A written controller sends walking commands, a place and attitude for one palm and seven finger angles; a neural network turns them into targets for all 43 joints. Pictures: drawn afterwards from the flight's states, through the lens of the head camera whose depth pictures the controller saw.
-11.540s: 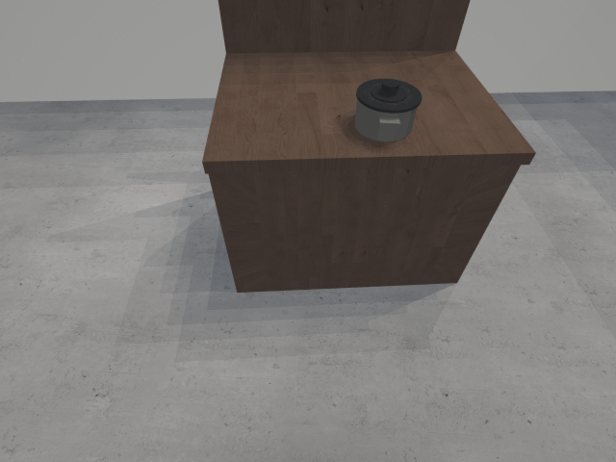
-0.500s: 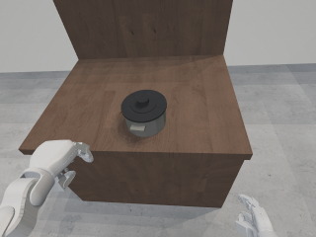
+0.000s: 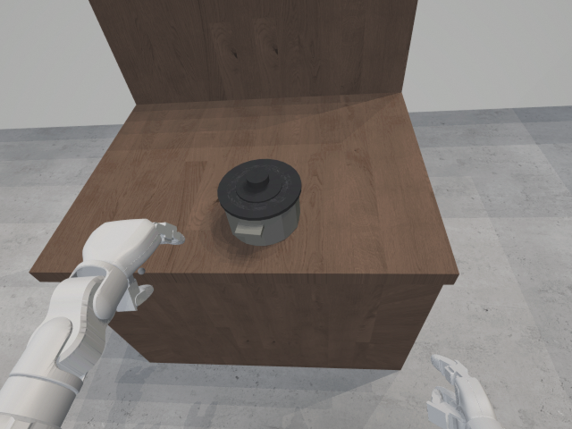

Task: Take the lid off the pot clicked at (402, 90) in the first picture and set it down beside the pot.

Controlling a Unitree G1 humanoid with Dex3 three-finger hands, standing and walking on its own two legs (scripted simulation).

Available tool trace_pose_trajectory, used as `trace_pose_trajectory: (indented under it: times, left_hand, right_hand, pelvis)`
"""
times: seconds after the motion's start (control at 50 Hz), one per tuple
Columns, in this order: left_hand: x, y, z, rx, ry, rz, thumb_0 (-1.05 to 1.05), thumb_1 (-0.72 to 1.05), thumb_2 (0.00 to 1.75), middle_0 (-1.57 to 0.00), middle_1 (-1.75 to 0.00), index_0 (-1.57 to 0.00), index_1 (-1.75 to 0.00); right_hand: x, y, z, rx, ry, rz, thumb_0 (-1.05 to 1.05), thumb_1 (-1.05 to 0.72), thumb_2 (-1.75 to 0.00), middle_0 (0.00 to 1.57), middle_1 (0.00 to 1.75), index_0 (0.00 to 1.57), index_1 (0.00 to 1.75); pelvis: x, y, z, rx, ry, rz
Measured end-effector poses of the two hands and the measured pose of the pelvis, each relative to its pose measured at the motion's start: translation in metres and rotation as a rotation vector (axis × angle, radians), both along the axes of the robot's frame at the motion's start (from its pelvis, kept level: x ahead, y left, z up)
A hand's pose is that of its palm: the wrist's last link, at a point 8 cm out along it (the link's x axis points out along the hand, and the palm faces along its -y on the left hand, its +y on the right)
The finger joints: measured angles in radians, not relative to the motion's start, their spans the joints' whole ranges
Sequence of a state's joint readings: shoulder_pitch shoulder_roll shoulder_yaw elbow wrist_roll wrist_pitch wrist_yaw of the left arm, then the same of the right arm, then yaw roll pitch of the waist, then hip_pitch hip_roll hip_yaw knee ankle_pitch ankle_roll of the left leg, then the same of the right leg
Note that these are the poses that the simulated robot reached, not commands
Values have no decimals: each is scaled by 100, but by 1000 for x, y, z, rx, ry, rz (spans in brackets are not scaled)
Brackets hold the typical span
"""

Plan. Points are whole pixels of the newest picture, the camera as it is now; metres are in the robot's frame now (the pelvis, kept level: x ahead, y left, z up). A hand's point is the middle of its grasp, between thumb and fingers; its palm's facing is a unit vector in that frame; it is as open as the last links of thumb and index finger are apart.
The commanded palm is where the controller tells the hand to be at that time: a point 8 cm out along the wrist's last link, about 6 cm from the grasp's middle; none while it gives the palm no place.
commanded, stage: move the open hand above the knob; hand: left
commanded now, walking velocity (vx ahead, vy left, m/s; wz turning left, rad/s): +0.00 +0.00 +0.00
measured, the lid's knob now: (257, 178) +0.57 +0.12 +0.00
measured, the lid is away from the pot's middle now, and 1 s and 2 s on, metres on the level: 0.00 0.00 0.00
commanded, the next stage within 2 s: none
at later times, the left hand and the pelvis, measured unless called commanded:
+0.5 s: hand (184, 229) +0.38 +0.20 +0.07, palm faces -0.25 -0.09 -0.96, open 9.9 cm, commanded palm +0.37 +0.20 +0.14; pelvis +0.02 +0.00 +0.00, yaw +1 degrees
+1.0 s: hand (219, 191) +0.45 +0.16 +0.08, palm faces -0.29 -0.07 -0.95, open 9.9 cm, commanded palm +0.45 +0.17 +0.14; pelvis +0.03 +0.00 -0.01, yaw +0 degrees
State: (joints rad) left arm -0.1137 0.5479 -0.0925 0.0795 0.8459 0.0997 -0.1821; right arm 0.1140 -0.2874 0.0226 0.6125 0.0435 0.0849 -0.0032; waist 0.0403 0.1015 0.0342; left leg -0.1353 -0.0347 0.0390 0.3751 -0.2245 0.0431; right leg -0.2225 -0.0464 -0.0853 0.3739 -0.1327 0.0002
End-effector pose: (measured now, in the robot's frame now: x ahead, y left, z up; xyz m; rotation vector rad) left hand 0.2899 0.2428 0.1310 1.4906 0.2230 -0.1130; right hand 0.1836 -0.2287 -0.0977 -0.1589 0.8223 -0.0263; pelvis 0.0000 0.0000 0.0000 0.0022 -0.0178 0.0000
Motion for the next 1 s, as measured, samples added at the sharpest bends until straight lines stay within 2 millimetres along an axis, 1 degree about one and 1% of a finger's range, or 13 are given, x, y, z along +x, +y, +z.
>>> trace_pose_trajectory:
  times: [0.06, 0.14, 0.18, 0.26, 0.36, 0.4, 0.46, 0.52, 0.58, 0.7, 0.8, 0.92, 1.0]
  left_hand:
    - [12, -3, -1, -7, 28, 19, 0, -24, 135, -85, -8, -85, -9]
    - [25, -16, 8, -15, 13, -24, 0, -24, 135, -85, -8, -85, -9]
    - [32, -21, 8, -10, 14, -35, 0, -24, 135, -85, -8, -85, -9]
    - [47, -29, 1, -15, 43, -35, 0, -24, 135, -84, -8, -85, -9]
    - [59, -41, 7, -18, 9, -73, 0, -24, 135, -84, -8, -85, -9]
    - [66, -38, 7, -13, 2, -55, 0, -24, 135, -84, -8, -85, -9]
    - [76, -35, 0, -6, 29, -8, 0, -24, 135, -84, -8, -85, -9]
    - [82, -44, 0, -13, 39, -23, 0, -24, 135, -84, -8, -85, -9]
    - [88, -54, 5, -9, 28, -69, 0, -24, 135, -84, -8, -85, -9]
    - [112, -54, 0, 3, 57, -16, 0, -24, 135, -84, -8, -85, -9]
    - [125, -69, 3, -5, 52, -61, 0, -24, 135, -84, -8, -85, -9]
    - [150, -70, 0, 12, 85, -23, 0, -24, 135, -84, -8, -85, -9]
    - [160, -79, 4, -1, 78, -48, 0, -24, 135, -84, -8, -85, -9]
  right_hand:
    - [6, 1, 0, -6, 0, 12, 1, -90, -90, 20, 30, 20, 30]
    - [14, 3, 1, 1, -16, 20, 1, -90, -90, 20, 30, 20, 30]
    - [17, 5, 1, 13, -17, 18, 1, -90, -90, 20, 30, 20, 30]
    - [18, 5, 1, 26, -8, 13, 1, -90, -90, 20, 30, 20, 30]
    - [17, 1, -2, 22, 9, 12, 1, -90, -90, 20, 30, 20, 30]
    - [16, 0, -4, 25, 24, 4, 1, -90, -90, 20, 30, 20, 30]
    - [12, -4, -8, 26, 54, -7, 1, -90, -90, 20, 30, 20, 30]
    - [9, -7, -11, 20, 71, -11, 1, -90, -90, 20, 30, 20, 30]
    - [8, -9, -14, 17, 80, -19, 1, -90, -90, 20, 30, 20, 30]
    - [1, -12, -17, 22, 116, -51, 1, -90, -90, 20, 30, 20, 30]
    - [-5, -15, -20, 15, 136, -65, 1, -90, -90, 20, 30, 20, 30]
    - [-18, -18, -24, 11, 181, -105, 1, -90, -90, 20, 30, 20, 30]
    - [-28, -21, -28, 2, 215, -120, 1, -90, -90, 20, 30, 20, 30]
  pelvis:
    - [1, 0, 0, 0, 3, 11]
    - [7, 1, 0, -1, 12, 15]
    - [9, 1, 0, -1, 17, 13]
    - [13, -1, -1, 1, 24, 8]
    - [18, -2, -1, 0, 33, 7]
    - [20, -3, -1, 0, 39, 5]
    - [21, -4, -2, 0, 48, 7]
    - [22, -4, -2, -1, 55, 12]
    - [24, -4, -2, -1, 59, 13]
    - [25, -6, -3, 1, 74, 10]
    - [26, -5, -4, 0, 87, 12]
    - [27, -5, -5, 2, 106, 5]
    - [28, -3, -6, 0, 119, 9]
